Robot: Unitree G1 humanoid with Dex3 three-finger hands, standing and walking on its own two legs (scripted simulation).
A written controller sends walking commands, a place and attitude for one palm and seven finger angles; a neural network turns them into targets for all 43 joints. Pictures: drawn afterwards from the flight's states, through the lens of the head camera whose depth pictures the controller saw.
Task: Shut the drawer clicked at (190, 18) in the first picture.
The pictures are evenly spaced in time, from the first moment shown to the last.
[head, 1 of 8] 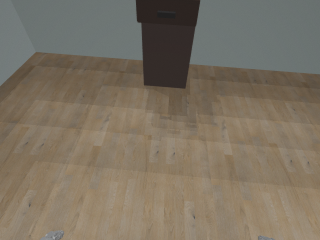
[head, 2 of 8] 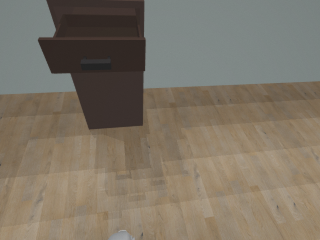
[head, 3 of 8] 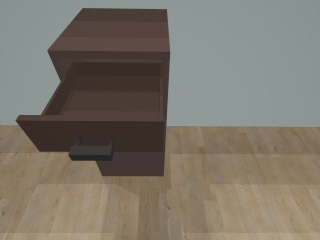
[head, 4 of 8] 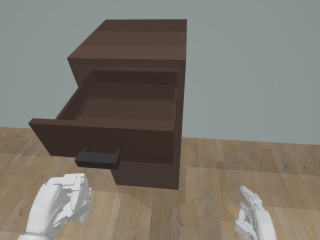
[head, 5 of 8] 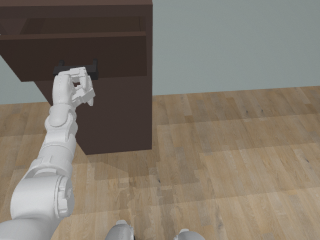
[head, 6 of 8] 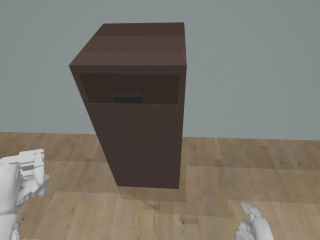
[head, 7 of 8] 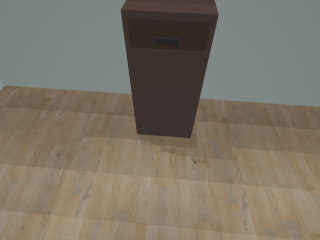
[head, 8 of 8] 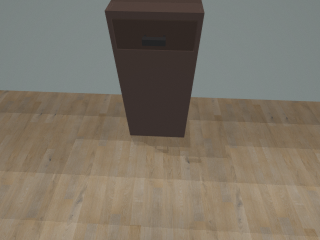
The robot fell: no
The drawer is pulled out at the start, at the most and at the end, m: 0.30 0.30 0.00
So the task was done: yes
